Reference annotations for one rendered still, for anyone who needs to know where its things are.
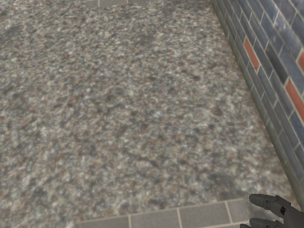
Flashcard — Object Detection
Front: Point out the robot right hand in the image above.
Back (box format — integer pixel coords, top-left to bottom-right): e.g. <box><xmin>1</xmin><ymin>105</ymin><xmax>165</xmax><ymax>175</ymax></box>
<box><xmin>239</xmin><ymin>194</ymin><xmax>304</xmax><ymax>228</ymax></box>

